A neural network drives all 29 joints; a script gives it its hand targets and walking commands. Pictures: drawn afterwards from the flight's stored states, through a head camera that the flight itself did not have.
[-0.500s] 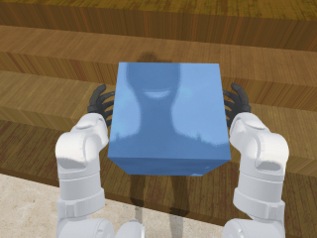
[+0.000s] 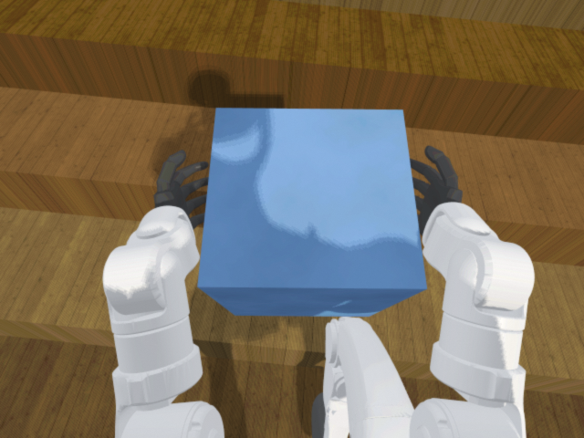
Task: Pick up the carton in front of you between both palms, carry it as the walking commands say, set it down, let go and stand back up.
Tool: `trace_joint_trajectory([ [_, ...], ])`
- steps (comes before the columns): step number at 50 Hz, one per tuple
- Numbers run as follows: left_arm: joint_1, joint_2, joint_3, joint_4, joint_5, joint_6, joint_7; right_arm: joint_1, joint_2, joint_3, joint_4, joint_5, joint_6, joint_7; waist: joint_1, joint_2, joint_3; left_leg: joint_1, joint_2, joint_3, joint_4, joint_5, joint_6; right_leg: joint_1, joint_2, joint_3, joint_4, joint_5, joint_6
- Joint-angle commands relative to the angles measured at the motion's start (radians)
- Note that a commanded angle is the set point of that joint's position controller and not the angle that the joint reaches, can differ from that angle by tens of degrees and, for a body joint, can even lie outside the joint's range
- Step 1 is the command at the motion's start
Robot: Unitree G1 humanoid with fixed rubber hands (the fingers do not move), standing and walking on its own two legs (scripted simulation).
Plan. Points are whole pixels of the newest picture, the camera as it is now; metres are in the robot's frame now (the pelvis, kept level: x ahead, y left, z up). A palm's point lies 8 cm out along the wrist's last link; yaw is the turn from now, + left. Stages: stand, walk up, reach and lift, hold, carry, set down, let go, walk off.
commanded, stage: carry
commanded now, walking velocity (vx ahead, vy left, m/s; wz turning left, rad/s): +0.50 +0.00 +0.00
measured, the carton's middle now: (305, 229) +0.38 -0.02 +0.05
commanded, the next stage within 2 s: none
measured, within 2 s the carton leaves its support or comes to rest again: neither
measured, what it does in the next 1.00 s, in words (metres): climbs: right foot 0.18 m higher, then left foot 0.18 m higher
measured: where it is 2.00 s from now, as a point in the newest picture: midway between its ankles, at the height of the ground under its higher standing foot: (287, 18)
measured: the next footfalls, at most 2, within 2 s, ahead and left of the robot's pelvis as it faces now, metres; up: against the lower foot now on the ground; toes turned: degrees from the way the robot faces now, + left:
right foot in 0.04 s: +0.22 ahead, -0.10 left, +0.18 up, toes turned -4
left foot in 0.54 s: +0.57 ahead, +0.09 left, +0.35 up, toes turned +4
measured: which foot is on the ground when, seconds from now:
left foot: down 0.00-0.08, up 0.10-0.52, down 0.54-1.00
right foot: up 0.00-0.02, down 0.04-0.54, up 0.56-1.00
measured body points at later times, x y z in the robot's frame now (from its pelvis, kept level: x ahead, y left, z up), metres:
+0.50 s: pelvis +0.34 -0.01 +0.19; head +0.34 -0.06 +0.63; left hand +0.71 +0.14 +0.39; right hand +0.71 -0.16 +0.36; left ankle +0.51 +0.09 -0.37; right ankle +0.19 -0.09 -0.56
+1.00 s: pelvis +0.62 -0.07 +0.36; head +0.64 -0.05 +0.81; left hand +1.01 +0.07 +0.51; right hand +1.00 -0.24 +0.53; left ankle +0.53 +0.08 -0.39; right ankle +0.78 -0.21 -0.19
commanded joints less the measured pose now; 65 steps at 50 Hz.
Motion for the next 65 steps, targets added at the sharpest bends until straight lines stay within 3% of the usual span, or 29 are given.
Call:
trace_joint_trajectory([
  [1,-0.653,-0.715,-0.704,-0.037,-0.243,-0.01,-0.013,-0.62,0.689,0.615,-0.105,0.199,0.021,0.087,0.303,0.256,-0.808,-0.008,0.124,0.064,0.466,1.987,0.112,1.021,0.207,-0.115,-0.757,0.37,-0.031],
  [2,-0.645,-0.722,-0.709,-0.05,-0.272,-0.012,-0.023,-0.655,0.678,0.601,-0.131,0.192,0.014,0.082,0.427,0.098,-0.886,-0.101,0.032,0.01,0.973,1.418,0.057,1.18,0.127,0.13,-1.071,0.522,-0.12],
  [3,-0.625,-0.712,-0.711,-0.042,-0.281,-0.023,-0.03,-0.567,0.704,0.594,-0.085,0.148,0.014,0.075,0.299,-0.314,-0.92,-0.421,-0.243,-0.082,1.454,0.056,-0.037,1.36,-0.218,0.799,-1.308,1.205,-0.277],
  [4,-0.591,-0.736,-0.751,-0.055,-0.295,-0.024,-0.039,-0.482,0.662,0.544,-0.029,0.085,0.008,0.065,0.259,-0.198,-0.968,-0.544,-0.24,-0.282,1.721,-0.012,-0.005,1.414,-0.247,0.917,-1.275,1.275,-0.34],
  [5,-0.697,-0.8,-0.799,-0.106,-0.368,-0.034,-0.057,-0.478,0.669,0.507,-0.041,0.043,-0.004,0.06,0.246,-0.063,-0.921,-0.69,-0.18,-0.332,1.762,-0.034,0.037,1.488,-0.202,0.823,-1.229,1.06,-0.287],
  [9,-0.856,-0.868,-0.879,-0.093,-0.49,-0.052,-0.121,-0.536,0.638,0.459,-0.027,-0.031,-0.023,0.053,0.19,0.013,-0.601,-0.914,-0.041,-0.189,1.589,-0.069,0.07,1.296,-0.191,0.622,-1.324,0.497,-0.113],
  [13,-0.835,-0.798,-0.813,-0.003,-0.47,-0.021,-0.123,-0.533,0.596,0.473,0.054,-0.05,-0.003,0.038,0.218,0.034,-0.477,-1.142,-0.042,-0.033,1.614,-0.205,0.069,1.427,-0.211,0.513,-1.387,0.826,-0.162],
  [17,-0.75,-0.699,-0.673,0.132,-0.421,0.043,-0.101,-0.538,0.556,0.451,0.1,-0.05,0.078,0.011,0.226,-0.124,-0.381,-1.395,-0.003,0.0,1.758,-0.304,0.096,1.489,-0.21,0.386,-1.474,0.72,-0.156],
  [19,-0.717,-0.658,-0.566,0.217,-0.374,0.081,-0.088,-0.63,0.545,0.464,0.097,-0.033,0.119,-0.003,0.169,-0.132,-0.293,-1.222,0.036,0.049,1.43,-0.296,0.096,1.284,-0.157,0.267,-1.63,0.659,-0.096],
  [20,-0.73,-0.639,-0.522,0.235,-0.357,0.095,-0.081,-0.713,0.551,0.474,0.09,-0.006,0.137,-0.008,0.138,-0.149,-0.251,-0.978,0.037,0.096,1.175,-0.265,0.099,1.089,-0.117,0.127,-1.728,0.808,-0.068],
  [23,-0.824,-0.571,-0.425,0.181,-0.281,0.129,-0.059,-0.87,0.646,0.547,0.091,0.11,0.165,-0.017,0.004,-0.325,-0.529,-0.405,-0.188,0.312,0.976,-0.066,0.127,1.076,-0.129,-0.028,-1.439,2.124,-0.052],
  [25,-0.822,-0.544,-0.357,0.197,-0.202,0.134,-0.036,-0.91,0.73,0.582,0.107,0.178,0.163,-0.009,-0.155,-0.245,-0.743,-0.083,-0.188,0.111,0.557,0.061,0.144,1.127,-0.091,0.024,-0.854,2.121,0.048],
  [26,-0.786,-0.52,-0.333,0.216,-0.152,0.129,-0.029,-0.919,0.751,0.593,0.105,0.224,0.15,0.003,-0.172,-0.015,-0.799,0.118,0.036,-0.379,0.242,0.369,0.267,0.916,0.08,0.082,-0.346,1.125,0.128],
  [27,-0.727,-0.507,-0.312,0.24,-0.107,0.126,-0.028,-0.925,0.783,0.602,0.117,0.253,0.136,0.014,-0.071,0.206,-0.861,0.24,0.286,-0.884,0.183,0.872,0.425,0.651,0.258,0.206,0.163,0.402,0.168],
  [28,-0.77,-0.496,-0.276,0.211,-0.075,0.108,-0.027,-0.971,0.868,0.663,0.073,0.309,0.12,0.038,-0.026,0.098,-0.936,0.198,0.217,-0.859,0.216,0.6,0.457,0.61,0.171,0.39,0.3,0.386,0.085],
  [30,-0.823,-0.529,-0.257,0.176,-0.042,0.101,-0.04,-1.147,0.966,0.719,0.021,0.39,0.098,0.073,-0.017,-0.066,-0.694,0.058,0.165,-0.701,0.194,0.026,0.316,0.384,0.111,0.34,0.239,0.347,0.028],
  [32,-0.871,-0.525,-0.289,0.159,-0.041,0.087,-0.044,-1.198,0.983,0.725,0.018,0.436,0.089,0.094,0.001,-0.064,-0.554,-0.04,0.19,-0.643,0.182,-0.113,0.238,0.305,0.047,0.324,0.15,0.314,0.004],
  [37,-0.753,-0.501,-0.301,0.331,0.001,0.097,-0.044,-1.06,0.944,0.654,0.184,0.383,0.105,0.102,-0.024,-0.048,-0.535,0.15,0.231,-0.429,0.109,0.215,0.269,0.056,0.002,0.182,0.1,0.191,-0.013],
  [41,-0.839,-0.62,-0.363,0.327,-0.078,0.145,-0.055,-0.945,0.895,0.52,0.3,0.27,0.133,0.09,-0.096,0.084,-0.416,0.375,0.307,-0.448,0.019,0.11,0.298,-0.449,-0.049,0.193,0.445,-0.082,-0.011],
  [45,-0.847,-0.696,-0.423,0.335,-0.111,0.143,-0.048,-0.894,0.879,0.435,0.317,0.19,0.143,0.101,0.008,0.085,-0.373,0.104,0.167,-0.152,-0.208,0.075,0.173,0.016,-0.105,0.013,-0.209,0.071,0.009],
  [47,-0.909,-0.762,-0.486,0.279,-0.149,0.126,-0.036,-0.884,0.892,0.442,0.275,0.17,0.13,0.106,0.103,0.279,-0.495,-0.185,0.111,0.035,-0.223,0.78,0.164,0.659,0.021,-0.133,-0.515,0.221,0.001],
  [49,-0.979,-0.859,-0.574,0.226,-0.227,0.105,-0.027,-0.876,0.841,0.403,0.234,0.116,0.127,0.101,0.249,0.36,-0.707,-0.035,0.122,0.13,0.268,1.606,0.13,0.88,0.142,-0.183,-0.667,0.346,-0.008],
  [50,-0.985,-0.881,-0.596,0.199,-0.251,0.089,-0.03,-0.878,0.829,0.407,0.193,0.103,0.12,0.092,0.35,0.255,-0.805,-0.057,0.075,0.083,0.599,1.528,0.065,1.075,0.165,-0.066,-0.923,0.397,-0.021],
  [51,-0.976,-0.888,-0.61,0.15,-0.273,0.069,-0.036,-0.854,0.831,0.414,0.157,0.08,0.11,0.084,0.356,0.031,-0.821,-0.277,-0.034,-0.016,0.964,0.681,-0.024,1.229,0.008,0.401,-1.263,0.474,-0.104],
  [52,-0.947,-0.885,-0.63,0.168,-0.301,0.057,-0.044,-0.747,0.807,0.394,0.205,0.027,0.11,0.074,0.233,-0.247,-0.894,-0.524,-0.195,-0.128,1.439,0.079,-0.045,1.313,-0.266,0.954,-1.365,0.802,-0.26],
  [53,-0.992,-0.917,-0.695,0.121,-0.356,0.046,-0.058,-0.726,0.761,0.36,0.201,-0.022,0.097,0.067,0.208,-0.168,-0.956,-0.618,-0.13,-0.31,1.647,0.075,0.009,1.309,-0.281,0.95,-1.298,0.716,-0.299],
  [57,-1.125,-0.94,-0.767,-0.071,-0.486,0.003,-0.104,-0.8,0.739,0.426,0.04,-0.018,0.064,0.061,0.166,-0.108,-0.714,-0.856,-0.02,-0.213,1.635,0.051,0.074,1.232,-0.234,0.663,-1.307,0.24,-0.105],
  [60,-1.027,-0.889,-0.753,-0.065,-0.465,0.019,-0.099,-0.796,0.702,0.49,0.008,0.016,0.057,0.052,0.187,-0.018,-0.612,-0.954,0.011,-0.18,1.473,-0.064,0.077,1.258,-0.252,0.563,-1.349,0.354,-0.1],
  [65,-0.794,-0.677,-0.611,0.122,-0.351,0.1,-0.074,-0.655,0.573,0.482,0.083,-0.003,0.128,0.026,0.222,-0.121,-0.567,-1.251,-0.004,-0.037,1.623,-0.144,0.088,1.481,-0.292,0.439,-1.427,0.538,-0.167],
])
